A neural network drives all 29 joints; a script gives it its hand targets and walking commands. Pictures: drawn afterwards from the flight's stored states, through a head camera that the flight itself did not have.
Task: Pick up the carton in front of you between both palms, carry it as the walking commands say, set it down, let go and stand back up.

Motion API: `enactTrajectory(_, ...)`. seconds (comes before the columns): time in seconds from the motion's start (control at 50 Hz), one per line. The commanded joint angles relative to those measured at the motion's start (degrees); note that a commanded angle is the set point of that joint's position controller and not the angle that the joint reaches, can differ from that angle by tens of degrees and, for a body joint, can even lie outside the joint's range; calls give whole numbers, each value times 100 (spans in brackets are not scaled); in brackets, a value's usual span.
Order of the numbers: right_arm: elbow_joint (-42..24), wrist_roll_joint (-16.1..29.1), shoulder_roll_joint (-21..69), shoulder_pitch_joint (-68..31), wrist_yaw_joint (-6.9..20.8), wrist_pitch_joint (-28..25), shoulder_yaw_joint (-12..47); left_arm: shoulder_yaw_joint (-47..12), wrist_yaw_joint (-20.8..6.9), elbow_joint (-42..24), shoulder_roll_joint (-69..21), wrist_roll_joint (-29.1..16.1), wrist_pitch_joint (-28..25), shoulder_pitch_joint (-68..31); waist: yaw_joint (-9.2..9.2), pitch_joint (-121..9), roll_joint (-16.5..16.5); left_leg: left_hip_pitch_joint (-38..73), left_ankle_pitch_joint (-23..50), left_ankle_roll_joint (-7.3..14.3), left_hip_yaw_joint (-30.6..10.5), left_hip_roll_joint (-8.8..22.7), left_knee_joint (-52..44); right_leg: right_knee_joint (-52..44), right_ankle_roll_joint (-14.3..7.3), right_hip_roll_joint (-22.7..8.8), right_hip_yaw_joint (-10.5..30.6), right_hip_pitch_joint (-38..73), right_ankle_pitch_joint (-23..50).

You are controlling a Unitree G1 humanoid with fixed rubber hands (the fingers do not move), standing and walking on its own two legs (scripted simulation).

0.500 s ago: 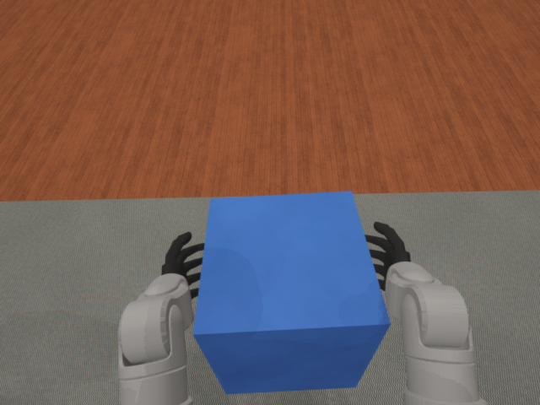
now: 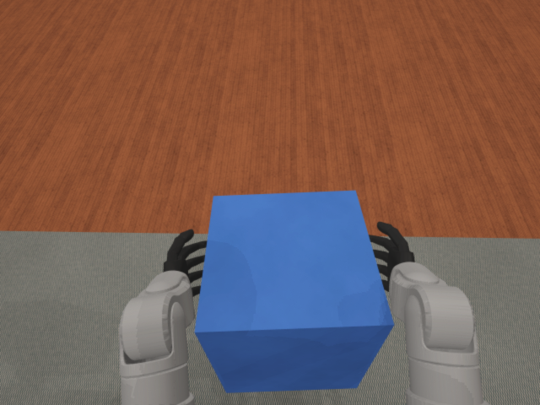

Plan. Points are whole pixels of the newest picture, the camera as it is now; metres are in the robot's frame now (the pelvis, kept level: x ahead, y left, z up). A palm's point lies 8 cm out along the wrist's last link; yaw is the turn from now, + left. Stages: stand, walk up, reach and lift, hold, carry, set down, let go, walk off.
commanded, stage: carry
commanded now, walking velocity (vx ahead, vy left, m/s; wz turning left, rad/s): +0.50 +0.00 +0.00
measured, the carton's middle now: (288, 296) +0.28 +0.00 +0.01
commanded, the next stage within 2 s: none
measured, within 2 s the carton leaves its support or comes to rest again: neither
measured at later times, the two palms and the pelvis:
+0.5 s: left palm (208, 127) +0.60 +0.15 +0.10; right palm (356, 119) +0.61 -0.15 +0.10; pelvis +0.34 -0.02 +0.00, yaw +3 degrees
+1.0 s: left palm (208, 31) +0.98 +0.18 +0.14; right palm (319, 24) +0.98 -0.12 +0.15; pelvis +0.66 +0.02 +0.00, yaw +1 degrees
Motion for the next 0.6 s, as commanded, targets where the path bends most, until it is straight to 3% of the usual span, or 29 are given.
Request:
enactTrajectory(0.0, -440, 2410, 5491, -2514, 1446, -37, 4042, -4310, -1613, -466, -5196, -2342, -23, -2753, -94, -1697, 736, 3410, -320, 541, -3783, 2129, -2142, 2152, -202, -6, 378, -2878, 457)
enactTrajectory(0.02, -513, 2486, 5622, -2657, 1477, -79, 4108, -4307, -1594, -397, -5406, -2322, -85, -2720, -58, -1613, 311, 3068, -133, 327, -3236, 1989, -2164, 1777, -213, -195, 409, -2798, 786)
enactTrajectory(0.06, -613, 2619, 5740, -2719, 1536, -150, 4239, -4313, -1536, -331, -5629, -2242, -214, -2508, -12, -1640, 514, 2714, -24, 64, -2479, 1728, -2297, 1121, -179, -243, 272, -2530, 1192)
enactTrajectory(0.1, -657, 2674, 5689, -2553, 1598, -193, 4279, -4323, -1463, -274, -5706, -2114, -323, -2234, -13, -1624, 711, 2732, 126, 63, -2069, 1610, -2403, 611, -114, -193, 58, -2589, 1326)
enactTrajectory(0.22, -815, 2646, 5210, -2222, 1665, -190, 4169, -4440, -1306, -555, -5483, -2052, -382, -2122, -70, -1139, 894, 3357, 1419, 26, -1303, 1351, -2400, -1053, 57, -56, -425, -3243, 2038)
enactTrajectory(0.34, -813, 2406, 4618, -2115, 1502, 70, 3893, -4394, -1305, -812, -4834, -2236, -33, -2377, -127, -463, 974, 3512, 2406, 72, -853, 1214, -2186, -2210, -132, 172, -871, -3050, 2459)
enactTrajectory(0.38, -778, 2344, 4518, -2177, 1455, 165, 3834, -4335, -1336, -782, -4708, -2291, 88, -2447, -99, -405, 1052, 3477, 3121, -18, -699, 1231, -1903, -2505, -245, 278, -997, -2515, 2481)
enactTrajectory(0.42, -801, 2337, 4478, -2359, 1433, 248, 3824, -4248, -1361, -682, -4667, -2306, 158, -2449, 53, -868, 1064, 3199, 4104, -252, -277, 1077, -716, -2826, -305, 690, -1376, -1002, 2333)
enactTrajectory(0.44, -827, 2329, 4457, -2444, 1433, 282, 3839, -4203, -1374, -639, -4673, -2296, 178, -2498, 151, -1304, 836, 2616, 3595, -418, -110, 872, 286, -2907, -311, 647, -1309, 207, 2084)
enactTrajectory(0.46, -863, 2346, 4427, -2615, 1441, 317, 3869, -4156, -1382, -617, -4678, -2266, 207, -2530, 269, -1724, 81, 1558, 1919, -578, -189, 673, 1718, -3206, -520, -468, 353, 1241, 939)
enactTrajectory(0.48, -962, 2425, 4565, -2783, 1437, 367, 3952, -4108, -1418, -420, -4697, -2227, 166, -2601, 252, -2108, -1543, -267, -623, -775, -574, -164, 3386, -3866, -1451, -1873, 3074, 2470, 620)
enactTrajectory(0.5, -862, 2398, 4636, -2805, 1442, 342, 3969, -4125, -1434, -357, -4904, -2322, 159, -2446, 221, -1958, -1387, -836, -1638, -642, -1313, -121, 4158, -4262, -1494, -1901, 3350, 2336, 1526)
enactTrajectory(0.52, -775, 2393, 4857, -2813, 1459, 291, 3965, -4174, -1454, -424, -5104, -2375, 121, -2574, 216, -1887, -990, -1022, -1478, -489, -1503, 170, 4432, -4075, -1370, -1772, 2598, 2144, 2341)
enactTrajectory(0.54, -767, 2394, 5006, -2819, 1471, 225, 3985, -4257, -1473, -471, -5321, -2407, 68, -2690, 180, -1871, -278, -993, -1169, -427, -1572, 394, 4177, -3976, -1185, -1652, 2048, 1849, 2856)
enactTrajectory(0.56, -714, 2409, 5191, -2814, 1476, 164, 4014, -4314, -1489, -543, -5470, -2444, 14, -2823, 143, -1760, 45, -886, -902, -428, -1572, 551, 3754, -4037, -1003, -1539, 1598, 1457, 3045)
enactTrajectory(0.58, -676, 2404, 5348, -2785, 1472, 107, 4038, -4356, -1497, -615, -5549, -2470, -29, -2909, 111, -1780, -28, -687, -689, -461, -1548, 621, 3315, -4143, -819, -1401, 1237, 1233, 2850)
